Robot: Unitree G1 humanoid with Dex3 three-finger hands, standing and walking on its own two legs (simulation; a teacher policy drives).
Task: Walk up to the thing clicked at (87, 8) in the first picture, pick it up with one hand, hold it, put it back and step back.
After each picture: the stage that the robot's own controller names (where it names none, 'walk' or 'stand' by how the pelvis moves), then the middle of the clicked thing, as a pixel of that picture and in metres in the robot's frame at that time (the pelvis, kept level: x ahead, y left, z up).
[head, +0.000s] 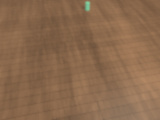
stand; (87, 6) +2.31 -0.14 -0.72
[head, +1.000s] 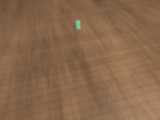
walk; (78, 24) +2.17 +0.16 -0.70
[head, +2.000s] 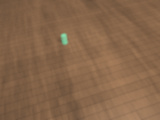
walk; (64, 39) +1.51 +0.31 -0.72
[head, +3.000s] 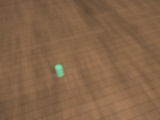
walk; (59, 70) +0.99 +0.25 -0.72
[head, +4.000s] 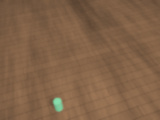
walk; (58, 104) +0.64 +0.23 -0.72
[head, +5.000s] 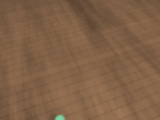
stand; out of the picture +0.44 +0.17 -0.68
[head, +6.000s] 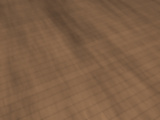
stand; out of the picture +0.38 +0.19 -0.72
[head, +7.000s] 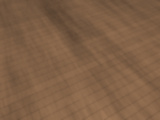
stand; out of the picture +0.38 +0.19 -0.72
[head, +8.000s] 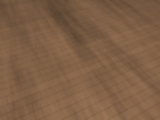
stand; out of the picture +0.40 +0.17 -0.73
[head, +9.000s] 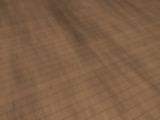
stand; out of the picture +0.39 +0.17 -0.73
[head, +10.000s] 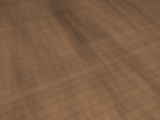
go down; out of the picture +0.39 +0.17 -0.73
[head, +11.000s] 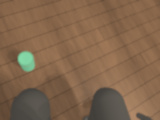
go down; (27, 62) +0.47 +0.20 -0.36
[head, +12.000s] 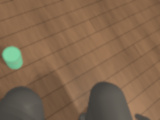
approach; (13, 58) +0.46 +0.23 -0.30
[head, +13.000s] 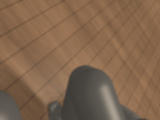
close in; out of the picture +0.45 +0.27 -0.22
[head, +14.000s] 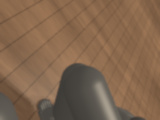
close; out of the picture +0.45 +0.28 -0.23
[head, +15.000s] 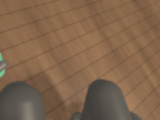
lift; out of the picture +0.38 +0.27 -0.13
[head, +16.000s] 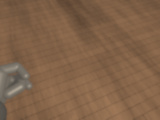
hold; out of the picture +0.30 +0.23 -0.62
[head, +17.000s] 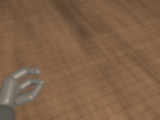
hold; out of the picture +0.31 +0.24 -0.67
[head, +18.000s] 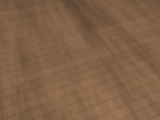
hold; out of the picture +0.30 +0.24 -0.65
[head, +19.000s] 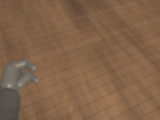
crouch; out of the picture +0.30 +0.22 -0.62
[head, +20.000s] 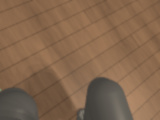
lower; out of the picture +0.34 +0.28 -0.28
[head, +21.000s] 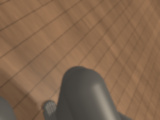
lower; out of the picture +0.31 +0.31 -0.24
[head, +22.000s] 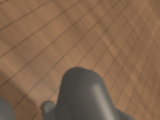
lower; out of the picture +0.31 +0.31 -0.24
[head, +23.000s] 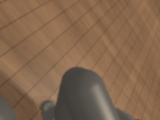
lower; out of the picture +0.30 +0.31 -0.24
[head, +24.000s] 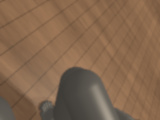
lower; out of the picture +0.30 +0.32 -0.24
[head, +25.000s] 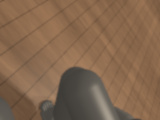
open; out of the picture +0.30 +0.32 -0.24
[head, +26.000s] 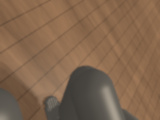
stand; out of the picture +0.31 +0.31 -0.24
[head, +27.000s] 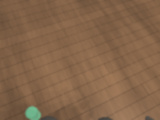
walk; (33, 114) +0.33 +0.25 -0.53
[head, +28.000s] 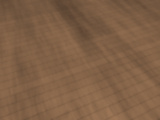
stand; out of the picture +0.29 +0.22 -0.66
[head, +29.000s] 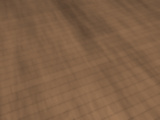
stand; out of the picture +0.30 +0.23 -0.66
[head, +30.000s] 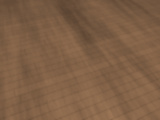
stand; out of the picture +0.30 +0.22 -0.70
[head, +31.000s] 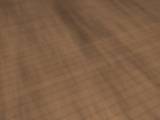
stand; out of the picture +0.30 +0.23 -0.72
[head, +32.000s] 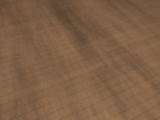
stand; out of the picture +0.28 +0.24 -0.73
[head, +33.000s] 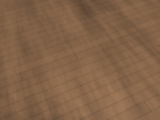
walk; out of the picture +0.34 +0.23 -0.71
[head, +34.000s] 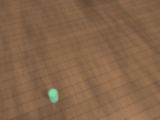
walk; (53, 95) +0.57 +0.18 -0.69
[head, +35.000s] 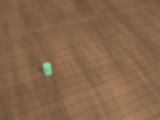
stand; (47, 69) +0.87 +0.25 -0.71
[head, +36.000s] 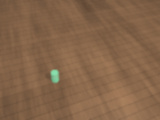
stand; (54, 76) +0.88 +0.21 -0.71
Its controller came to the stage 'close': yes
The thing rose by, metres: 0.27
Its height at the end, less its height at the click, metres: +0.00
